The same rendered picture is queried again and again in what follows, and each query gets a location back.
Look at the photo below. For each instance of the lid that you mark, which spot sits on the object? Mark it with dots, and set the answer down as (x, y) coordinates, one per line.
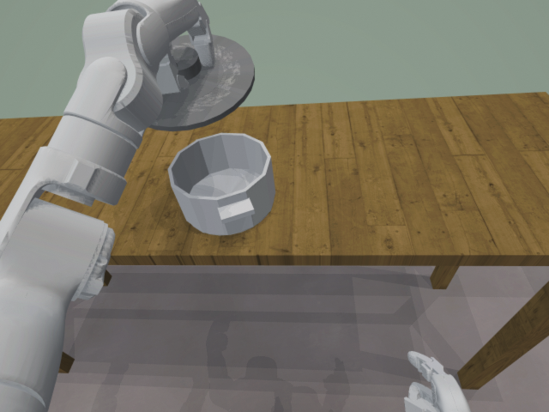
(214, 93)

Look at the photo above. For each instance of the left robot upper arm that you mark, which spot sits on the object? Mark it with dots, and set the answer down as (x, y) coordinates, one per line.
(54, 256)

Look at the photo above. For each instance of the robot right hand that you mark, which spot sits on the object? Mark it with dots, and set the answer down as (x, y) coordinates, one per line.
(445, 394)

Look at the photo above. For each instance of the knob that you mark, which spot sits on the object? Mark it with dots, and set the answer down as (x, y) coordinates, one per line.
(189, 64)

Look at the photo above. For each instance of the table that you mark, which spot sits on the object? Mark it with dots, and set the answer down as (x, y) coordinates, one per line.
(443, 181)

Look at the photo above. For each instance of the pot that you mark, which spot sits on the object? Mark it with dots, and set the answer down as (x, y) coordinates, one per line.
(224, 183)

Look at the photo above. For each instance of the left robot forearm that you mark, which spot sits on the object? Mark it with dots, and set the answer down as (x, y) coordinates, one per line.
(116, 99)

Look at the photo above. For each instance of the robot left hand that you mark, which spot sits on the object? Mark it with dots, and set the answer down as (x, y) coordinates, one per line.
(180, 16)

